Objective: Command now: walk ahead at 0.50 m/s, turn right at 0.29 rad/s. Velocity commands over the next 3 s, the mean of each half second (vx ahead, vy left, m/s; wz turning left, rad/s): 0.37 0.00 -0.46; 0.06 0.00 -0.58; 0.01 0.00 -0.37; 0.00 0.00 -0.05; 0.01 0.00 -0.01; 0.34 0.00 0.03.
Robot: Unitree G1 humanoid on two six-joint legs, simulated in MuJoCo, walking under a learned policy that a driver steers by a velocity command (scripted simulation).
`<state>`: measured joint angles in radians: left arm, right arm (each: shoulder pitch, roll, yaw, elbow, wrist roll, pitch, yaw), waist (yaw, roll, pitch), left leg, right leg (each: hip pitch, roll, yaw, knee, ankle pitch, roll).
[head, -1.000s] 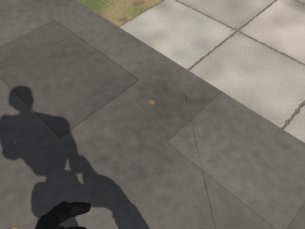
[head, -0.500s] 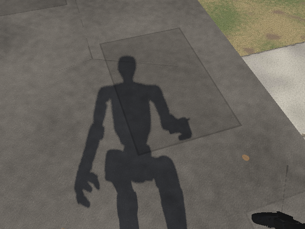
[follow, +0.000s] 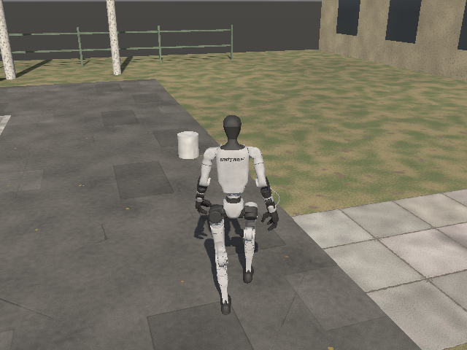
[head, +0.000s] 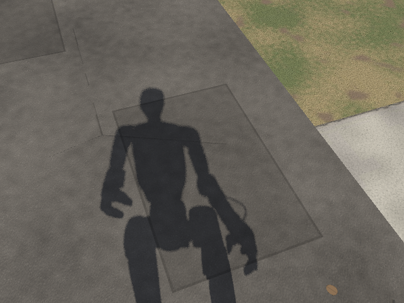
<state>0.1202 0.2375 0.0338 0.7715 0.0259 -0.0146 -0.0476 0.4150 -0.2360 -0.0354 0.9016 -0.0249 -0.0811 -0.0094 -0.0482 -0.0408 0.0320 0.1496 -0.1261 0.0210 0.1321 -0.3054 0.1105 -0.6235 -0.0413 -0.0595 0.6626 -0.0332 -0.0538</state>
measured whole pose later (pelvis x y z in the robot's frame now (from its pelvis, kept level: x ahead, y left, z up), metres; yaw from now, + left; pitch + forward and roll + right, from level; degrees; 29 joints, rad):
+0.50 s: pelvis +0.25 -0.03 +0.01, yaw -17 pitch +2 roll -1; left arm 0.36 0.28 0.07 0.82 0.01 0.00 0.01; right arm 0.09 -0.26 0.00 0.72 -0.02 -0.02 -0.01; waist 0.07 0.04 0.07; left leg -0.60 0.02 -0.06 0.74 -0.15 -0.04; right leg -0.13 0.17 0.16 0.41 -0.28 -0.11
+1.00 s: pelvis +0.30 -0.02 +0.00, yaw -35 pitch -1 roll +1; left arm 0.19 0.29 0.05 0.69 0.01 0.08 -0.05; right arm 0.22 -0.29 -0.04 0.72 -0.03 0.02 -0.02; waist -0.01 0.01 0.05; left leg -0.33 0.08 0.18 0.51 -0.17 0.02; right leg -0.29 0.00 -0.03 0.69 -0.40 -0.02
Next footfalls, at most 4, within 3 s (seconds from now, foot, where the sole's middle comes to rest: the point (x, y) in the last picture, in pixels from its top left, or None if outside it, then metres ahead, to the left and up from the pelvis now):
0.08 right None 0.21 -0.08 -0.77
0.58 left None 0.46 0.02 -0.77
1.02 right None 0.26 -0.12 -0.77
1.48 left None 0.39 0.03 -0.77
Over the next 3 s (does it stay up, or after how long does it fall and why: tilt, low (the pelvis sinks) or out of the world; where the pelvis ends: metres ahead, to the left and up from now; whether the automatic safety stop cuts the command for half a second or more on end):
stays up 0.38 -0.16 0.01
